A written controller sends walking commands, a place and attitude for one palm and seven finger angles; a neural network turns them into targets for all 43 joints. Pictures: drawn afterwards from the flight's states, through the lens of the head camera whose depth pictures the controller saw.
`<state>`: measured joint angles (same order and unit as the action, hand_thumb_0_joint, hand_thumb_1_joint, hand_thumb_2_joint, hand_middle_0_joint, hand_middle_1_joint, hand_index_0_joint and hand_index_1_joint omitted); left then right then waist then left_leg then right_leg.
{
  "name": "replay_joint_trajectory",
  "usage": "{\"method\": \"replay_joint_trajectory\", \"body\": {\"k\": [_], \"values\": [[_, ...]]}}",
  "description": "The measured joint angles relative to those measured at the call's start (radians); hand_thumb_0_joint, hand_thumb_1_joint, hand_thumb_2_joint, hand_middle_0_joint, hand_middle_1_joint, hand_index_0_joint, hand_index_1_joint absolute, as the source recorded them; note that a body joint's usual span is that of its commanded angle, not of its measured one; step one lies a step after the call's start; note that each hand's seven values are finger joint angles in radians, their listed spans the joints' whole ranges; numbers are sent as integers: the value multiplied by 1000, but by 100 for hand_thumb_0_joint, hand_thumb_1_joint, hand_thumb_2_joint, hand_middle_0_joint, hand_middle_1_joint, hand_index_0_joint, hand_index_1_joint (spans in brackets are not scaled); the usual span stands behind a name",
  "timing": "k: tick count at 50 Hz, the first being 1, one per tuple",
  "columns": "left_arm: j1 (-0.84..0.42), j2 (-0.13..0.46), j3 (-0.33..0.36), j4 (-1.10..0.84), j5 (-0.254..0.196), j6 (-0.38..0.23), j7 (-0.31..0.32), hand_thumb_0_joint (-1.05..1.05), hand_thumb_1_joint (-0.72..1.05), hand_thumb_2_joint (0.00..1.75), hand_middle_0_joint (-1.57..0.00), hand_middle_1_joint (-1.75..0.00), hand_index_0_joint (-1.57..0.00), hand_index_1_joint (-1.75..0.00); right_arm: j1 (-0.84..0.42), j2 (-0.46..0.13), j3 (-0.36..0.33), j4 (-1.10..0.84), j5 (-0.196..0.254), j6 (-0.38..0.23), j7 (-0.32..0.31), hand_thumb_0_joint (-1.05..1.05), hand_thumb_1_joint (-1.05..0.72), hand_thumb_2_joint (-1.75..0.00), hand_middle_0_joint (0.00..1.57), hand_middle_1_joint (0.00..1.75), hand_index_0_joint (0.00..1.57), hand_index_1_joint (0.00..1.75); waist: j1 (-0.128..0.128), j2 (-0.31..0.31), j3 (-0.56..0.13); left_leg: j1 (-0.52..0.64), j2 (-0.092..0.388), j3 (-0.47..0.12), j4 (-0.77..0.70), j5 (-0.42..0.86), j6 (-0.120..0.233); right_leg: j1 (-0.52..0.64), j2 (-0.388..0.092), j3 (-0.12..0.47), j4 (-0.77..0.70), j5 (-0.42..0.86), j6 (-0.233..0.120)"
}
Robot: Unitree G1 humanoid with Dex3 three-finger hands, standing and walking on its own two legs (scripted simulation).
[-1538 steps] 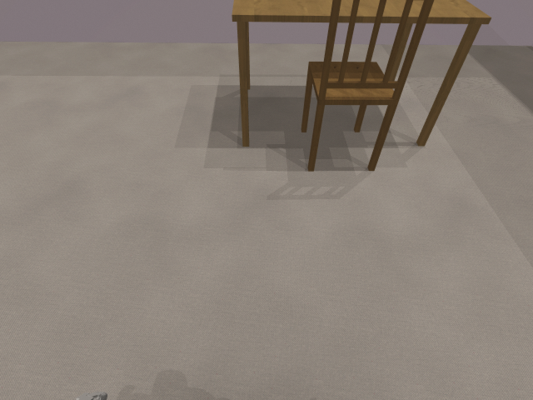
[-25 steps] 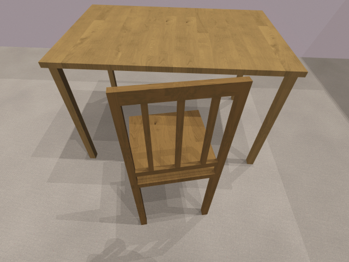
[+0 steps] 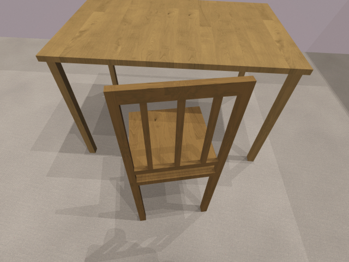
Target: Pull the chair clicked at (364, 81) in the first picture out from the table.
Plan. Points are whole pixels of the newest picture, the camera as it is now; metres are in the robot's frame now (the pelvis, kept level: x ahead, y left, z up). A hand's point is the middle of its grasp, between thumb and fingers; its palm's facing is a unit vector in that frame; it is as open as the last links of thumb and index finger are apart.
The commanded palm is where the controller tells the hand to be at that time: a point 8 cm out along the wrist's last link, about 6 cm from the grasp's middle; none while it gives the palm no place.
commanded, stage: look again from close up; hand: left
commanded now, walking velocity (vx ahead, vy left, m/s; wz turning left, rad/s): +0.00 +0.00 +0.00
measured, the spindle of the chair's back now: (179, 136) +0.50 +0.02 -0.06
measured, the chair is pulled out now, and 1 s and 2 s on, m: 0.18 0.18 0.18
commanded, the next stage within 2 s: shuffle to correct the standing spot in 0.50 s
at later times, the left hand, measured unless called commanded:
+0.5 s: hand out of the picture +0.00 +0.16 -0.18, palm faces +0.02 -0.98 -0.18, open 7.4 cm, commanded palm none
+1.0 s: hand out of the picture -0.02 +0.12 -0.18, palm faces +0.12 -0.98 -0.18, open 7.4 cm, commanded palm none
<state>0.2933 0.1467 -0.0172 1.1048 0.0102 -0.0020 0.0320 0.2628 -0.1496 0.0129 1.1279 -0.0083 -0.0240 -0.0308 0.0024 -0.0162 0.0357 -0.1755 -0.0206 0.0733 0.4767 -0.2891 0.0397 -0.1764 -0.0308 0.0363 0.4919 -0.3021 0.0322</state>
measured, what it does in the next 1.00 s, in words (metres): shifts its weight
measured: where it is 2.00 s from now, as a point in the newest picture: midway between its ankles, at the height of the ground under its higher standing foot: outside the picture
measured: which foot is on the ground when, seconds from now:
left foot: down 0.00-1.00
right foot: down 0.00-1.00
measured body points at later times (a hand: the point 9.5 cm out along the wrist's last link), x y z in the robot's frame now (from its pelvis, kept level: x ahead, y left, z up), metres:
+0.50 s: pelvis +0.00 -0.01 +0.00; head +0.01 +0.00 +0.45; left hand +0.00 +0.21 -0.16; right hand +0.00 -0.23 -0.16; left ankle -0.02 +0.09 -0.74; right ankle -0.02 -0.14 -0.74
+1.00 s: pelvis +0.03 -0.04 -0.01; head +0.05 -0.03 +0.44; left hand -0.03 +0.18 -0.17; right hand +0.02 -0.26 -0.17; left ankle -0.02 +0.09 -0.73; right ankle -0.02 -0.14 -0.74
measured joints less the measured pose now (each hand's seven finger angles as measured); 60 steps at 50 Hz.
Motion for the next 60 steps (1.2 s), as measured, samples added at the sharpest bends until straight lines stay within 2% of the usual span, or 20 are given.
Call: {"method": "replay_joint_trajectory", "body": {"k": [14,35,42,47,49,52,55,58,60], "values": [[-11,12,5,-1,-1,-4,2,0,91,90,-20,-30,-20,-30,-3,0,-1,8,-1,-1,-2,0,-92,-90,20,30,20,30,-3,-1,-7,15,4,-4,-17,3,-7,15,5,-4,-14,1,-6],[19,-1,5,8,2,0,-2,0,91,90,-20,-30,-20,-30,17,16,0,20,-2,3,1,0,-91,-90,20,30,20,30,-5,-4,-10,18,7,-15,-21,8,-13,19,8,-16,-14,0,-14],[44,8,17,5,13,8,-10,0,91,90,-20,-30,-19,-30,61,31,-13,18,-10,14,2,0,-91,-90,20,30,20,30,-12,-13,-28,-9,-1,-49,14,-19,-22,-4,-1,-50,44,-53,-27],[63,4,27,-4,11,-2,-8,0,91,90,-20,-30,-19,-30,74,30,-19,21,-12,16,-6,0,-91,-90,20,30,20,30,-10,7,-22,-38,18,-88,68,-55,-41,-1,19,-89,55,-81,-48],[73,0,30,-7,10,-7,-5,0,91,90,-20,-30,-19,-30,70,28,-21,20,-12,18,-9,0,-91,-90,20,30,20,30,-10,11,-16,-58,30,-93,114,-75,-34,3,28,-105,61,-94,-57],[87,-4,32,-5,13,-7,-1,0,91,90,-20,-30,-19,-30,57,26,-24,17,-12,20,-13,0,-91,-90,20,30,20,30,-11,4,-7,-83,49,-59,167,-105,-10,17,37,-136,76,-120,-69],[96,-1,31,12,11,5,-1,0,91,90,-20,-30,-19,-30,32,34,-26,20,-16,7,-15,0,-91,-90,20,30,20,30,-5,-41,-3,-55,40,-44,145,-111,-50,-2,17,-137,152,-148,-67],[79,-6,31,14,13,31,-7,0,91,90,-20,-30,-19,-30,24,33,-28,1,-24,-9,-24,0,-91,-90,20,30,20,30,-17,-40,-3,-34,48,-54,112,-99,-53,-101,23,-125,370,-244,-60],[52,-4,38,-9,12,38,-14,1,91,90,-20,-30,-19,-30,27,32,-31,-12,-29,-8,-25,0,-91,-90,20,30,20,30,-23,-27,5,-23,57,-77,86,-84,-60,-153,21,-118,424,-264,-58]]}}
